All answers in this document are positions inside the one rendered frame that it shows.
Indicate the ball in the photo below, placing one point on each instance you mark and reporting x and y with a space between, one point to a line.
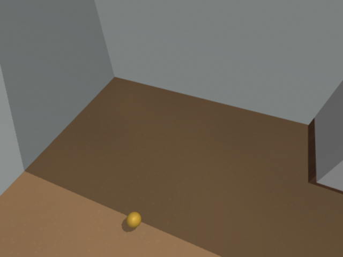
133 219

